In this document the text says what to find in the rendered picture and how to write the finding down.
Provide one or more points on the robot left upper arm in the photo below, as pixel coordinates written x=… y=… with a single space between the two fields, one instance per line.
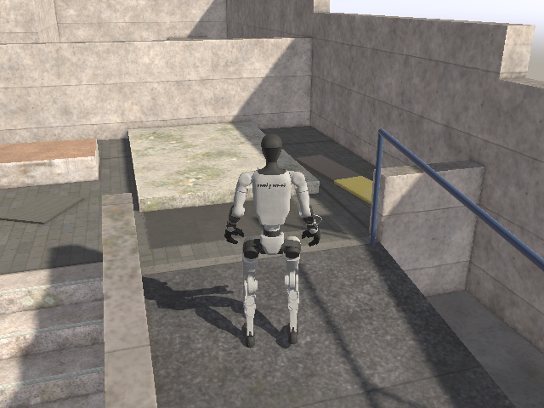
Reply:
x=241 y=190

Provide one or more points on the robot right upper arm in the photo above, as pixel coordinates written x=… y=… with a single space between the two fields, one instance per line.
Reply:
x=298 y=179

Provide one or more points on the robot torso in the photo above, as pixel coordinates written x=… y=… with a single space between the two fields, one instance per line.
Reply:
x=271 y=199

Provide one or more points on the robot left forearm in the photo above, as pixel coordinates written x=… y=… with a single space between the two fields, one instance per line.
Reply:
x=232 y=221

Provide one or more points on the left robot hand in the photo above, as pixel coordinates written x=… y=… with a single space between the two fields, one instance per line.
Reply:
x=228 y=234

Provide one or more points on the robot right forearm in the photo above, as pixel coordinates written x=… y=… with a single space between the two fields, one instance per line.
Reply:
x=310 y=222

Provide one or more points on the right robot foot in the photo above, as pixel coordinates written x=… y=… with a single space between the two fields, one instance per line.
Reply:
x=292 y=336

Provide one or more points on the right robot hand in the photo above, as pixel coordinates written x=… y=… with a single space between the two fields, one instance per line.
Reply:
x=315 y=235

